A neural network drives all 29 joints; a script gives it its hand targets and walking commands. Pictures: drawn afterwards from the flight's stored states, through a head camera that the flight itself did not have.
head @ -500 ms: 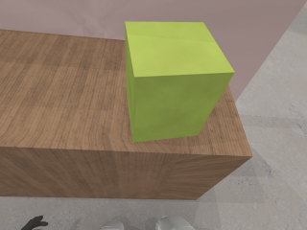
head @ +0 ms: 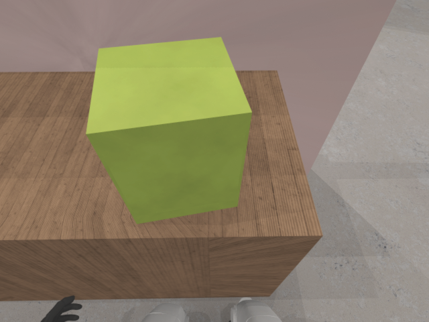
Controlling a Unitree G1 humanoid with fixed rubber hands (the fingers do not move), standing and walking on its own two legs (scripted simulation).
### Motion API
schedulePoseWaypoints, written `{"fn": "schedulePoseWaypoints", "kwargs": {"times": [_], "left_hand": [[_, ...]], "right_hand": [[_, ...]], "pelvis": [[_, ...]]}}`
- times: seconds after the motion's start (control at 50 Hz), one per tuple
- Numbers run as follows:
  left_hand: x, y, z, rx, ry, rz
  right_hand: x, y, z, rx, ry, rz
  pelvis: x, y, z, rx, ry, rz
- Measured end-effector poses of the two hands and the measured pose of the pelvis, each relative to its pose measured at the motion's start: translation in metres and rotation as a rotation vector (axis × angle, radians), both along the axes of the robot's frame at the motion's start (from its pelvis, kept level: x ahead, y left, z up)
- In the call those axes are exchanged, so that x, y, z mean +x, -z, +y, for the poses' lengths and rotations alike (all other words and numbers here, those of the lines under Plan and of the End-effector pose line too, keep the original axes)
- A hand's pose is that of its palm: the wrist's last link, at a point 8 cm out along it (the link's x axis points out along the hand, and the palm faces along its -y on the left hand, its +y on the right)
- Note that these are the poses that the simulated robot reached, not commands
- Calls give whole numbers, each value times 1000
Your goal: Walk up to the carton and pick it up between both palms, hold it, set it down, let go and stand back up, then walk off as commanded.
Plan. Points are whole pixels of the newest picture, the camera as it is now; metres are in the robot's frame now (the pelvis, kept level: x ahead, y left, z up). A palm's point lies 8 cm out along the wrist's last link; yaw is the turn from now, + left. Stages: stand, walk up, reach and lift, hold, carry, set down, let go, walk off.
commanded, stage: walk up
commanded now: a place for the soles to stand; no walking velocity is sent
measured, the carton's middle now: (176, 136) +0.44 +0.10 +0.07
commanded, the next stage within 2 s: none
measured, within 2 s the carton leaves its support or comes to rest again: neither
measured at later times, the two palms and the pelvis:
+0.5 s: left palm out of the picture +0.08 +0.37 -0.10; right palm out of the picture +0.07 -0.27 -0.08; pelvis -0.01 +0.05 +0.00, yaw +1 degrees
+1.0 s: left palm out of the picture +0.07 +0.35 -0.09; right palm out of the picture +0.07 -0.27 -0.09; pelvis -0.03 +0.04 +0.00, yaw +2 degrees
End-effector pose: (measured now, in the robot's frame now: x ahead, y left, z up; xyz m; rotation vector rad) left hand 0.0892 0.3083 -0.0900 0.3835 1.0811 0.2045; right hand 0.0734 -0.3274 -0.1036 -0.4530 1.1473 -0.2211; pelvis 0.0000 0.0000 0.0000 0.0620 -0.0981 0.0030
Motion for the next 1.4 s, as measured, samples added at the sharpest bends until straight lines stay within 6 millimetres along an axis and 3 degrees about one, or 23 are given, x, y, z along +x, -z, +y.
{"fn": "schedulePoseWaypoints", "kwargs": {"times": [0.18, 0.36, 0.5, 0.64, 0.72, 0.82, 1.2, 1.28, 1.4], "left_hand": [[0, 2, 13, 2, -17, -16], [-3, 12, 48, -36, -19, -38], [-10, 6, 66, 0, -1, -28], [-23, -1, 53, 19, -18, -18], [-21, -2, 47, 1, -22, -39], [-16, -1, 47, -14, -19, -60], [-26, -2, 51, -1, -28, -47], [-36, -5, 66, 46, -42, -37], [-49, -5, 105, 98, -54, 1]], "right_hand": [[3, 6, 20, 13, -8, 10], [2, -16, 52, -28, -28, -35], [-1, -22, 54, -33, -37, -63], [-4, -11, 47, 9, -40, -61], [-1, -10, 49, 22, -45, -74], [0, -15, 53, 18, -58, -100], [-4, -13, 53, 32, -62, -86], [-5, -9, 59, 39, -61, -36], [-5, -5, 85, 47, -87, 6]], "pelvis": [[1, 2, 17, -28, -6, -4], [-7, 0, 49, -59, -20, -7], [-15, -1, 50, -66, -15, -10], [-22, -1, 37, -50, -18, -19], [-22, -2, 38, -49, -21, -7], [-25, -2, 41, -51, -23, -5], [-29, -2, 41, -46, -27, -10], [-28, -2, 46, -42, -33, -16], [-31, 0, 71, -63, -48, -1]]}}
